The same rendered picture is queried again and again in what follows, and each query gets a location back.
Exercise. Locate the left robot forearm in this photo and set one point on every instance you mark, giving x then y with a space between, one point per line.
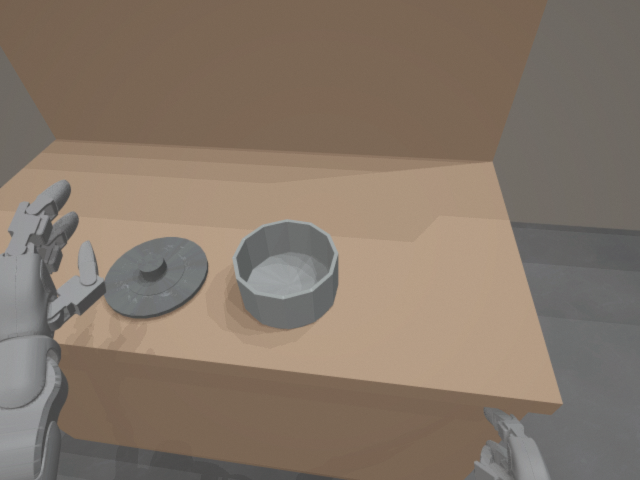
33 390

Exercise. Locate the table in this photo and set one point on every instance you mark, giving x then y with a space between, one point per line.
375 120

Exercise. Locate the lid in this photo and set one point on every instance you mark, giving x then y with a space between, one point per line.
132 295

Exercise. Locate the knob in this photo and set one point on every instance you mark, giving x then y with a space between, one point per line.
152 265

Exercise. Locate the pot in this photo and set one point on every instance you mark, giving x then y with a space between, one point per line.
287 273

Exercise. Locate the robot left hand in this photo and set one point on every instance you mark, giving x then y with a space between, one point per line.
34 253

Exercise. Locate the robot right hand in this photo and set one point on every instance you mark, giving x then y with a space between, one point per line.
522 460

